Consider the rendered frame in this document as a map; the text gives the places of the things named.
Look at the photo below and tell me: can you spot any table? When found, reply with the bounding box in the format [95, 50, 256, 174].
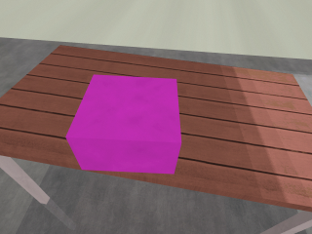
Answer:
[0, 45, 312, 234]

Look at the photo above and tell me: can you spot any carton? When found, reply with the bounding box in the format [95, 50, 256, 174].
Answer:
[65, 74, 182, 175]

